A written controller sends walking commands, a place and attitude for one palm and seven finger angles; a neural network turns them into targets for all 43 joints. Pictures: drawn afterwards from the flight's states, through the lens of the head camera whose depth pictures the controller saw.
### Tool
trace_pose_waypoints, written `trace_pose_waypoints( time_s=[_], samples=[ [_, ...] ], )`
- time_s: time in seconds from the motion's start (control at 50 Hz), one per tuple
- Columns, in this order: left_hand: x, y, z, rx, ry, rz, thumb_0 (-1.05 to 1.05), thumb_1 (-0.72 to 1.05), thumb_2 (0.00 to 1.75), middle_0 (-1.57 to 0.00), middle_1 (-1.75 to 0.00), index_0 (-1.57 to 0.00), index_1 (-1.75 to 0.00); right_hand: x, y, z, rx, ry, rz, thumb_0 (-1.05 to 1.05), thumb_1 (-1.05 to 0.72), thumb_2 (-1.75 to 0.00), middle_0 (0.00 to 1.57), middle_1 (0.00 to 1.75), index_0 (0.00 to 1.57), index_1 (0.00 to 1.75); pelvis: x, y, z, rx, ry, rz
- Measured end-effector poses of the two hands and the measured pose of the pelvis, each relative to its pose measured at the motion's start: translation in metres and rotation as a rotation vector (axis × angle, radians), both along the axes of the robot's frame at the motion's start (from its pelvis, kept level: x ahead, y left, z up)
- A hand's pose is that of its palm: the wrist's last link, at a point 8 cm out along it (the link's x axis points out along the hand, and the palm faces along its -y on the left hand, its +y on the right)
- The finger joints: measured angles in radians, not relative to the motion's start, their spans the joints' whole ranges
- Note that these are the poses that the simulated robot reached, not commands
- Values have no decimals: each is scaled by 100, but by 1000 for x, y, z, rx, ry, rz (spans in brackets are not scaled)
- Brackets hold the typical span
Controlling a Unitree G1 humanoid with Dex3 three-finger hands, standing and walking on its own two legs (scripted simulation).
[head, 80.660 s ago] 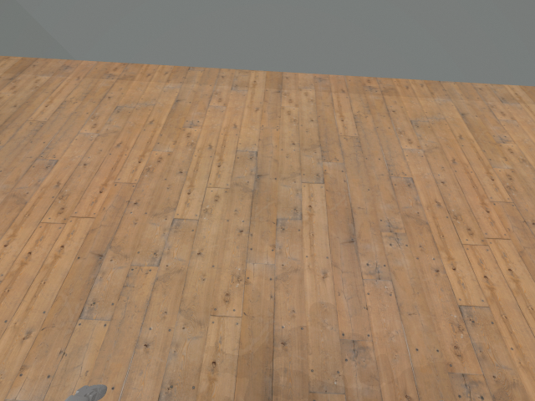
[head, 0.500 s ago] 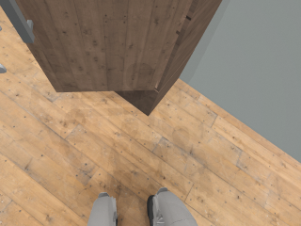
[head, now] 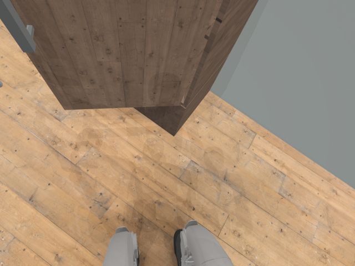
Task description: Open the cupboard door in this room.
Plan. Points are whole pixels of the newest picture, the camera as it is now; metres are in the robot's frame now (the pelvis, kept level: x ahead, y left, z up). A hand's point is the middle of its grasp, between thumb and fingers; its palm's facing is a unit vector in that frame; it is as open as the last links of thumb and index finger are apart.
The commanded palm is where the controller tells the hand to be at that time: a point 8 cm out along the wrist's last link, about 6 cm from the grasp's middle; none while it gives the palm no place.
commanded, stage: move the hooked fingers beside the handle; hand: left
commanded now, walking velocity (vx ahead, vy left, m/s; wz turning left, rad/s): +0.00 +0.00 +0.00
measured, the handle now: (14, 14) +0.60 +0.27 +0.10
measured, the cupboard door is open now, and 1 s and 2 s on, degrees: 42 43 43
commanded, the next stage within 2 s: slide the fingers in behind the handle in 0.08 s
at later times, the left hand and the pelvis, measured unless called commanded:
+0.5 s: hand out of the picture +0.51 +0.29 +0.10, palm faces +0.01 -1.00 -0.01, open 14.0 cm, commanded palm +0.50 +0.32 +0.09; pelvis +0.00 +0.00 +0.00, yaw +0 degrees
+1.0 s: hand out of the picture +0.50 +0.27 +0.10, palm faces +0.04 -1.00 -0.01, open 14.3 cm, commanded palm +0.49 +0.29 +0.09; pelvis +0.00 +0.00 +0.01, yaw +1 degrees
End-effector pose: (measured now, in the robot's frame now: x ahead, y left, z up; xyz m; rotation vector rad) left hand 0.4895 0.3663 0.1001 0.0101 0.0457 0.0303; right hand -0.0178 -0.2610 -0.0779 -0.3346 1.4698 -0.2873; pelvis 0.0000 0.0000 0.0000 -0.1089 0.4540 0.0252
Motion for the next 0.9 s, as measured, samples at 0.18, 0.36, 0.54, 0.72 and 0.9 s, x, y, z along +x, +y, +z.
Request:
trace_pose_waypoints(
  time_s=[0.18, 0.36, 0.54, 0.72, 0.9],
  samples=[
    [-2, -8, -1, -11, 14, 9, -1, -50, 30, -30, -120, -30, -120, 12, -3, 1, -2, -45, 14, 0, -90, -90, 21, 30, 20, 30, 0, -2, 2, 3, -16, 3],
    [0, -9, -1, 1, 12, 4, -1, -50, 30, -29, -120, -30, -120, 15, -5, -1, -8, -58, 21, 0, -90, -90, 21, 30, 20, 30, -2, -3, 0, 4, -12, 3],
    [2, -24, -5, -12, 7, -20, -1, -50, 30, -29, -120, -30, -120, 9, -3, -2, 8, -33, 12, 0, -90, -90, 21, 30, 20, 30, 0, -3, 2, 7, -13, 4],
    [4, -36, -3, -9, 5, -2, -1, -50, 30, -29, -120, -30, -120, 7, -1, 1, 20, -47, -6, 0, -90, -90, 21, 30, 20, 30, 2, -3, 5, 12, -27, -1],
    [-4, -38, -1, -6, 0, 5, -1, -50, 30, -28, -119, -27, -119, 8, -2, 1, 26, -50, -6, 0, -90, -90, 21, 30, 20, 30, 4, -3, 8, 17, -43, -1]
  ],
)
